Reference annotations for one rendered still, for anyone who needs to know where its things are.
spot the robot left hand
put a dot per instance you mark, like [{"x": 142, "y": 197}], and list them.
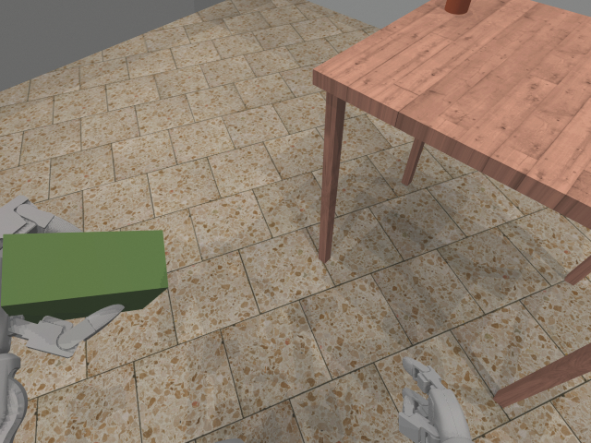
[{"x": 51, "y": 335}]

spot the sponge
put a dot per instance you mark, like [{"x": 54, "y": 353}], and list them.
[{"x": 73, "y": 275}]

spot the robot right hand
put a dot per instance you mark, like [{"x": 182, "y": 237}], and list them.
[{"x": 431, "y": 420}]

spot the left robot forearm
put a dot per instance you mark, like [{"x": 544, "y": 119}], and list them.
[{"x": 13, "y": 398}]

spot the table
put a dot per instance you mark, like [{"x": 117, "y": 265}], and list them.
[{"x": 504, "y": 88}]

